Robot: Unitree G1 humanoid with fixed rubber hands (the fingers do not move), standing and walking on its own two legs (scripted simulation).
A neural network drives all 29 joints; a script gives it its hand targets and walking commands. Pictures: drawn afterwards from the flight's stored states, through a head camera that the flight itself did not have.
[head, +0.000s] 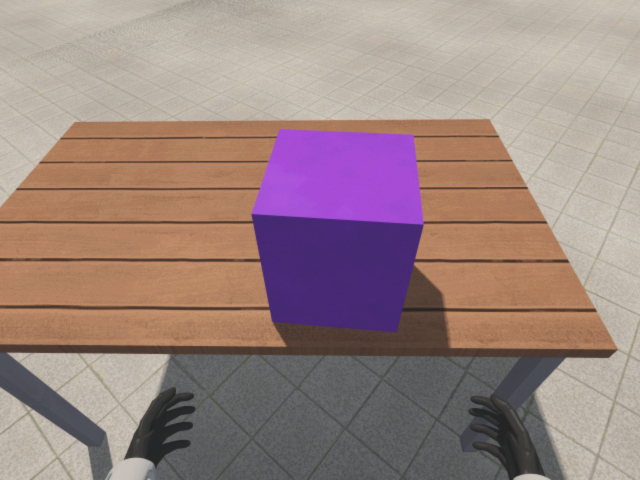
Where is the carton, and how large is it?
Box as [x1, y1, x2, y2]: [251, 129, 423, 332]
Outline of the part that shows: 279,129 251,214 272,321 396,332 423,225 413,135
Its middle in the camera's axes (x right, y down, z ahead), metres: +0.03 -0.01 +0.63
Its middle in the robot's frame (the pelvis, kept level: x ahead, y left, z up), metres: +0.48 +0.00 +0.02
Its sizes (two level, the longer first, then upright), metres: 0.210 0.200 0.250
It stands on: a table, 0.67 m high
